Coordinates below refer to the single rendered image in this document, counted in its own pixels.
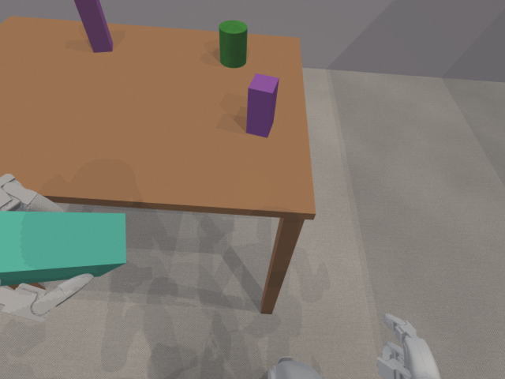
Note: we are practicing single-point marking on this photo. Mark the left robot hand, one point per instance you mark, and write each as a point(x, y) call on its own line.
point(28, 301)

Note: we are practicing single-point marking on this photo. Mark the sponge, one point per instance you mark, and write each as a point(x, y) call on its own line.
point(49, 246)

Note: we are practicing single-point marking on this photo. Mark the table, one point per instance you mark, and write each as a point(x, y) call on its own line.
point(157, 123)

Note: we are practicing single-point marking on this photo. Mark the right robot hand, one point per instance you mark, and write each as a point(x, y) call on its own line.
point(413, 361)

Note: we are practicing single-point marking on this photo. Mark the right robot thigh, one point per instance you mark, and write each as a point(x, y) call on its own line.
point(292, 370)

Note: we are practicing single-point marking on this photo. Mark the robot right shin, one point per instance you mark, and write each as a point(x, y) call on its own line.
point(282, 359)

